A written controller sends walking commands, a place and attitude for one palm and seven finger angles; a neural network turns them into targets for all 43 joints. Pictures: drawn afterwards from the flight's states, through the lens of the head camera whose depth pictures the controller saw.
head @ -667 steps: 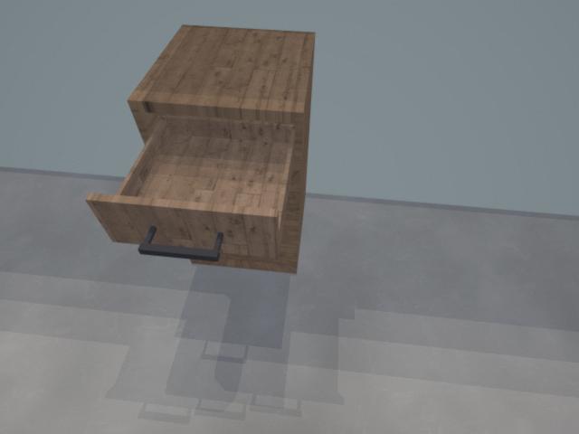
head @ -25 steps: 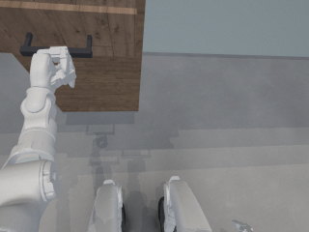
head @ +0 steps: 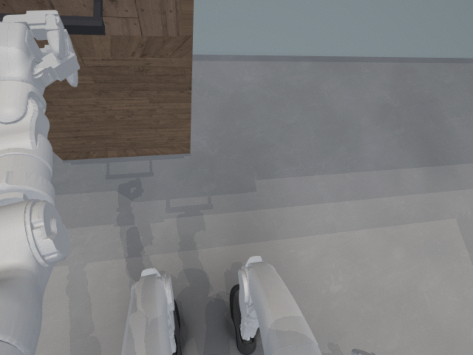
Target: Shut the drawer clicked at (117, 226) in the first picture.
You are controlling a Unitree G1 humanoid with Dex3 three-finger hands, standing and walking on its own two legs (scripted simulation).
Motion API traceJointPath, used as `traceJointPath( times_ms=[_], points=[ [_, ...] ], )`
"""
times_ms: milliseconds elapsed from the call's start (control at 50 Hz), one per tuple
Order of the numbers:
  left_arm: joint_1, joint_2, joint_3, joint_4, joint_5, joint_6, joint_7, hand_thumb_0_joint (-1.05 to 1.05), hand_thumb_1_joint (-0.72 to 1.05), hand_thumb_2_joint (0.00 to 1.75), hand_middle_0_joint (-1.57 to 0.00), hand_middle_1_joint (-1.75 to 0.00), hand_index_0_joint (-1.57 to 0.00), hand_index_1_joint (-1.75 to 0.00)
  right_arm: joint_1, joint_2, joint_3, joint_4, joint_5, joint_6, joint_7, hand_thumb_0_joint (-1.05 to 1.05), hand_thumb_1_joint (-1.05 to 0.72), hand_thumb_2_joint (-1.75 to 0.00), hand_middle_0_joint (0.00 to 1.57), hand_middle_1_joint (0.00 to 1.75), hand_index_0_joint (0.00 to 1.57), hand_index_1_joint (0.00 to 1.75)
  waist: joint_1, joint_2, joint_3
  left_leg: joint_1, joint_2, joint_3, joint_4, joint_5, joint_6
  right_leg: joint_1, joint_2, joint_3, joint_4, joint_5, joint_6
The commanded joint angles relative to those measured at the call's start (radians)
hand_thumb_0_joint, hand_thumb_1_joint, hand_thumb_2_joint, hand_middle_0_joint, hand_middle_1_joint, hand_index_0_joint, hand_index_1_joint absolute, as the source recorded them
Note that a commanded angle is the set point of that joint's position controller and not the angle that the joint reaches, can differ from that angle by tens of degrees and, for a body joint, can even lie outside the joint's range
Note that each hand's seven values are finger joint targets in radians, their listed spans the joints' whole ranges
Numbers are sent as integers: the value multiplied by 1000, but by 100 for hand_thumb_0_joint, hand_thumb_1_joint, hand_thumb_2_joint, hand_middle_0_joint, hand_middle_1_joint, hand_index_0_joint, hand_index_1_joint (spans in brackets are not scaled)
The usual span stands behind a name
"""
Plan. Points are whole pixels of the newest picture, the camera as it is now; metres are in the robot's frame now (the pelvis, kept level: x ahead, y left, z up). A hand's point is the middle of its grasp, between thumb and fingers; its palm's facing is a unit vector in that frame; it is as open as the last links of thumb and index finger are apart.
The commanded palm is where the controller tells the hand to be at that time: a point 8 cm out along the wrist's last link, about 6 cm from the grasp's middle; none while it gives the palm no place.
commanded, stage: push the drawer shut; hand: left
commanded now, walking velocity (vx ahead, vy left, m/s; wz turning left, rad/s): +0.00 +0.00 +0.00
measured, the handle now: (43, 12) +0.63 +0.23 +0.05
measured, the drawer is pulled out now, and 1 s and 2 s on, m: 0.01 0.00 0.00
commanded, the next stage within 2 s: pull the fist back off the drawer in 0.44 s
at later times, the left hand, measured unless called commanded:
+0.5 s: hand (59, 47) +0.57 +0.21 +0.05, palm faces +0.01 -1.00 -0.06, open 3.2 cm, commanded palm +0.62 +0.20 +0.05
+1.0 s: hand (61, 49) +0.57 +0.20 +0.05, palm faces +0.00 -1.00 -0.04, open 3.1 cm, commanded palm +0.56 +0.21 +0.05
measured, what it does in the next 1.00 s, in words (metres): stands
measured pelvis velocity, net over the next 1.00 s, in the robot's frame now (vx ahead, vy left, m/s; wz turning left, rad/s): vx -0.02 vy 0.01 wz -0.02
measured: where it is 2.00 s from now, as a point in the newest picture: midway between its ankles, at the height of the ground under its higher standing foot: (208, 337)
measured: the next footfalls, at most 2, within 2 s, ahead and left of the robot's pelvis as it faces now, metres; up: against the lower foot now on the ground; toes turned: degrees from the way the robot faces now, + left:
none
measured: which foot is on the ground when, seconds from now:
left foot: down 0.00-1.00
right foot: down 0.00-1.00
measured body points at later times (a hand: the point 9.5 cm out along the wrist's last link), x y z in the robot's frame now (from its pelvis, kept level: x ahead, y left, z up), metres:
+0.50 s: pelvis -0.02 +0.00 -0.01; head +0.19 +0.06 +0.38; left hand +0.57 +0.26 +0.05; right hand -0.01 -0.26 -0.10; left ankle +0.05 +0.11 -0.57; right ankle +0.05 -0.12 -0.57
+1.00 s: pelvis -0.02 +0.01 -0.01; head +0.19 +0.07 +0.38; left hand +0.57 +0.26 +0.05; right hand -0.04 -0.24 -0.10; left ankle +0.05 +0.11 -0.57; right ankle +0.05 -0.12 -0.57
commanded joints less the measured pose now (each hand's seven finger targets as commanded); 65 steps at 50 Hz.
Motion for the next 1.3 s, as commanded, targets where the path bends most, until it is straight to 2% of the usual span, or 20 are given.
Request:
traceJointPath(
  times_ms=[0,100,140,160,240,280,300,420,440,560,740,780,800,840,940,1000,1100,1140,1200,1280],
  points=[
    [-541,278,43,-239,-17,-62,14,0,90,90,-140,-160,-140,-160,214,-200,-68,-23,-11,0,-7,0,-90,-90,20,30,20,30,-40,231,-636,526,-27,-69,-153,325,23,217,37,42,-177,202,-22],
    [-596,301,48,-216,-8,-42,15,0,90,90,-140,-160,-140,-160,232,-205,-63,-14,-13,4,-6,0,-90,-90,20,30,20,30,-66,213,-613,514,-21,-77,-143,322,25,188,40,35,-175,198,-19],
    [-652,273,21,-222,-4,-38,20,0,90,90,-140,-160,-140,-160,236,-201,-63,-12,-15,-1,-7,0,-90,-90,20,30,20,30,-85,240,-615,518,-24,-82,-139,308,28,156,40,34,-171,187,-19],
    [-677,295,28,-233,1,-40,24,0,90,90,-140,-160,-140,-160,243,-206,-63,-5,-16,-1,-8,0,-90,-90,20,30,20,30,-84,254,-627,534,-22,-89,-140,306,23,146,39,31,-167,183,-20],
    [-722,264,-4,-244,5,-37,30,0,90,90,-140,-160,-140,-160,252,-205,-62,4,-21,-11,-7,0,-90,-90,20,30,20,30,-99,298,-645,584,-22,-107,-144,310,19,103,41,23,-164,178,-25],
    [-755,250,-27,-219,9,-25,36,0,90,90,-140,-160,-140,-160,250,-209,-60,12,-22,-15,-9,0,-90,-90,20,30,20,30,-120,288,-611,558,-23,-108,-145,249,21,77,42,22,-172,147,-23],
    [-763,282,-12,-211,14,-22,40,0,90,90,-140,-160,-140,-160,254,-210,-54,14,-22,-17,-11,0,-90,-90,20,30,20,30,-117,286,-597,535,-24,-104,-145,239,22,91,42,24,-173,143,-24],
    [-830,295,-46,-189,23,-5,47,0,90,90,-140,-160,-140,-160,246,-216,-39,11,-21,-41,-26,0,-90,-90,20,30,20,30,-150,316,-582,493,-25,-108,-151,138,26,56,43,27,-172,93,-24],
    [-838,286,-56,-181,25,-6,46,0,90,90,-140,-160,-140,-160,247,-214,-38,12,-20,-47,-27,0,-90,-90,20,30,20,30,-151,347,-576,506,-25,-112,-156,131,23,33,43,25,-169,89,-27],
    [-848,288,-71,-155,27,15,45,0,90,90,-140,-160,-140,-160,242,-225,-27,17,-19,-70,-37,0,-90,-90,20,30,20,30,-163,353,-561,504,-17,-136,-179,52,20,-1,40,14,-163,63,-27],
    [-812,329,-23,-167,29,45,32,0,90,90,-140,-160,-140,-160,262,-228,-28,5,-24,-70,-27,0,-90,-90,20,30,20,30,-128,353,-578,502,-15,-148,-186,53,16,13,39,6,-150,64,-31],
    [-795,282,-44,-169,23,54,29,0,90,90,-140,-160,-140,-160,260,-226,-33,5,-22,-69,-21,0,-90,-90,20,30,20,30,-127,351,-569,514,-13,-154,-195,44,13,-2,39,4,-154,66,-29],
    [-782,312,-13,-186,19,52,30,0,90,90,-140,-160,-140,-160,266,-230,-35,5,-25,-67,-20,0,-90,-90,20,30,20,30,-115,338,-580,520,-11,-157,-198,51,11,13,39,1,-152,69,-29],
    [-730,290,-11,-210,15,49,24,0,90,90,-140,-160,-140,-160,266,-225,-40,-2,-24,-65,-13,0,-90,-90,20,30,20,30,-93,360,-618,566,-10,-160,-201,102,7,14,38,1,-149,90,-34],
    [-613,261,3,-266,1,36,22,0,90,90,-140,-160,-140,-160,260,-215,-50,-11,-20,-51,1,0,-90,-90,20,30,20,30,-58,335,-633,601,-9,-147,-214,171,4,65,38,3,-160,117,-33],
    [-535,283,39,-285,-6,26,26,0,90,90,-140,-160,-140,-160,254,-208,-55,-17,-15,-41,5,0,-90,-90,20,30,20,30,-33,282,-627,570,-12,-117,-210,209,8,141,40,10,-179,129,-29],
    [-379,240,43,-338,-21,-9,25,0,90,90,-140,-160,-140,-160,230,-195,-67,-38,-7,-21,17,0,-90,-90,20,30,20,30,4,249,-632,595,-14,-90,-215,317,6,216,40,17,-193,186,-28],
    [-334,198,27,-337,-32,-23,22,0,90,90,-140,-160,-140,-160,221,-188,-73,-39,-4,-14,22,0,-90,-90,20,30,20,30,4,224,-615,592,-16,-83,-212,348,8,231,38,22,-198,211,-27],
    [-352,205,38,-323,-47,-35,20,0,90,90,-140,-160,-140,-160,220,-190,-79,-29,1,-4,16,0,-90,-90,20,30,20,30,-13,159,-574,546,-19,-66,-203,338,15,268,40,31,-214,226,-18],
    [-326,172,23,-324,-50,-68,15,0,90,90,-140,-160,-140,-160,210,-182,-86,-26,-1,3,15,0,-90,-90,20,30,20,30,-2,177,-599,576,-25,-57,-191,403,12,286,37,36,-204,278,-21]
  ],
)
